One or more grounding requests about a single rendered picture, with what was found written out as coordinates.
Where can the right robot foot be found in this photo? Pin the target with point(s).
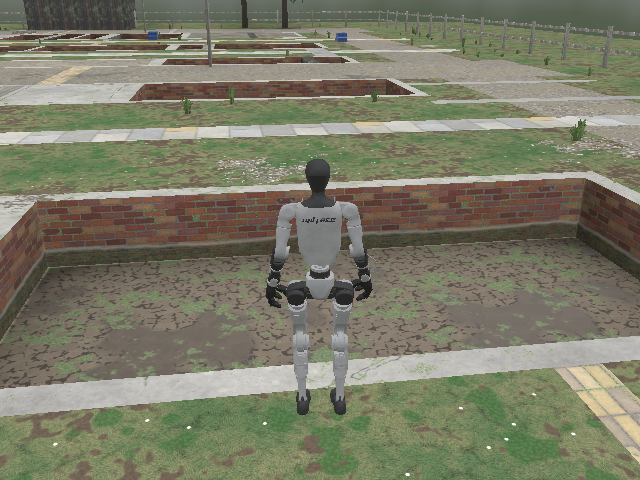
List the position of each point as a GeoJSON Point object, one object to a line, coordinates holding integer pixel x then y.
{"type": "Point", "coordinates": [339, 406]}

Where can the robot left hand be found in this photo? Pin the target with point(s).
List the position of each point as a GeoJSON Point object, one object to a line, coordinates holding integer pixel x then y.
{"type": "Point", "coordinates": [271, 293]}

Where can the robot right hand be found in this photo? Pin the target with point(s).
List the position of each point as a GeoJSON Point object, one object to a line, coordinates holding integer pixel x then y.
{"type": "Point", "coordinates": [367, 286]}

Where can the humanoid robot head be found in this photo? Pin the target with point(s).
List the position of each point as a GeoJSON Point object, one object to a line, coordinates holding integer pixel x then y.
{"type": "Point", "coordinates": [318, 173]}

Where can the robot left forearm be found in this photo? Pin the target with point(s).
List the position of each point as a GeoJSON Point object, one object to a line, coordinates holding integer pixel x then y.
{"type": "Point", "coordinates": [275, 271]}

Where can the robot left upper arm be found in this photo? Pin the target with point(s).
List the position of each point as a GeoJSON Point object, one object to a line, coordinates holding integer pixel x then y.
{"type": "Point", "coordinates": [287, 213]}

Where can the robot right forearm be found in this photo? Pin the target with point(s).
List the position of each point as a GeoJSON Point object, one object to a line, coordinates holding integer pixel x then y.
{"type": "Point", "coordinates": [362, 266]}

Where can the robot right upper arm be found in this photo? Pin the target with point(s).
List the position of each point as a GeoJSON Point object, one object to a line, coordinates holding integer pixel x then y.
{"type": "Point", "coordinates": [350, 212]}

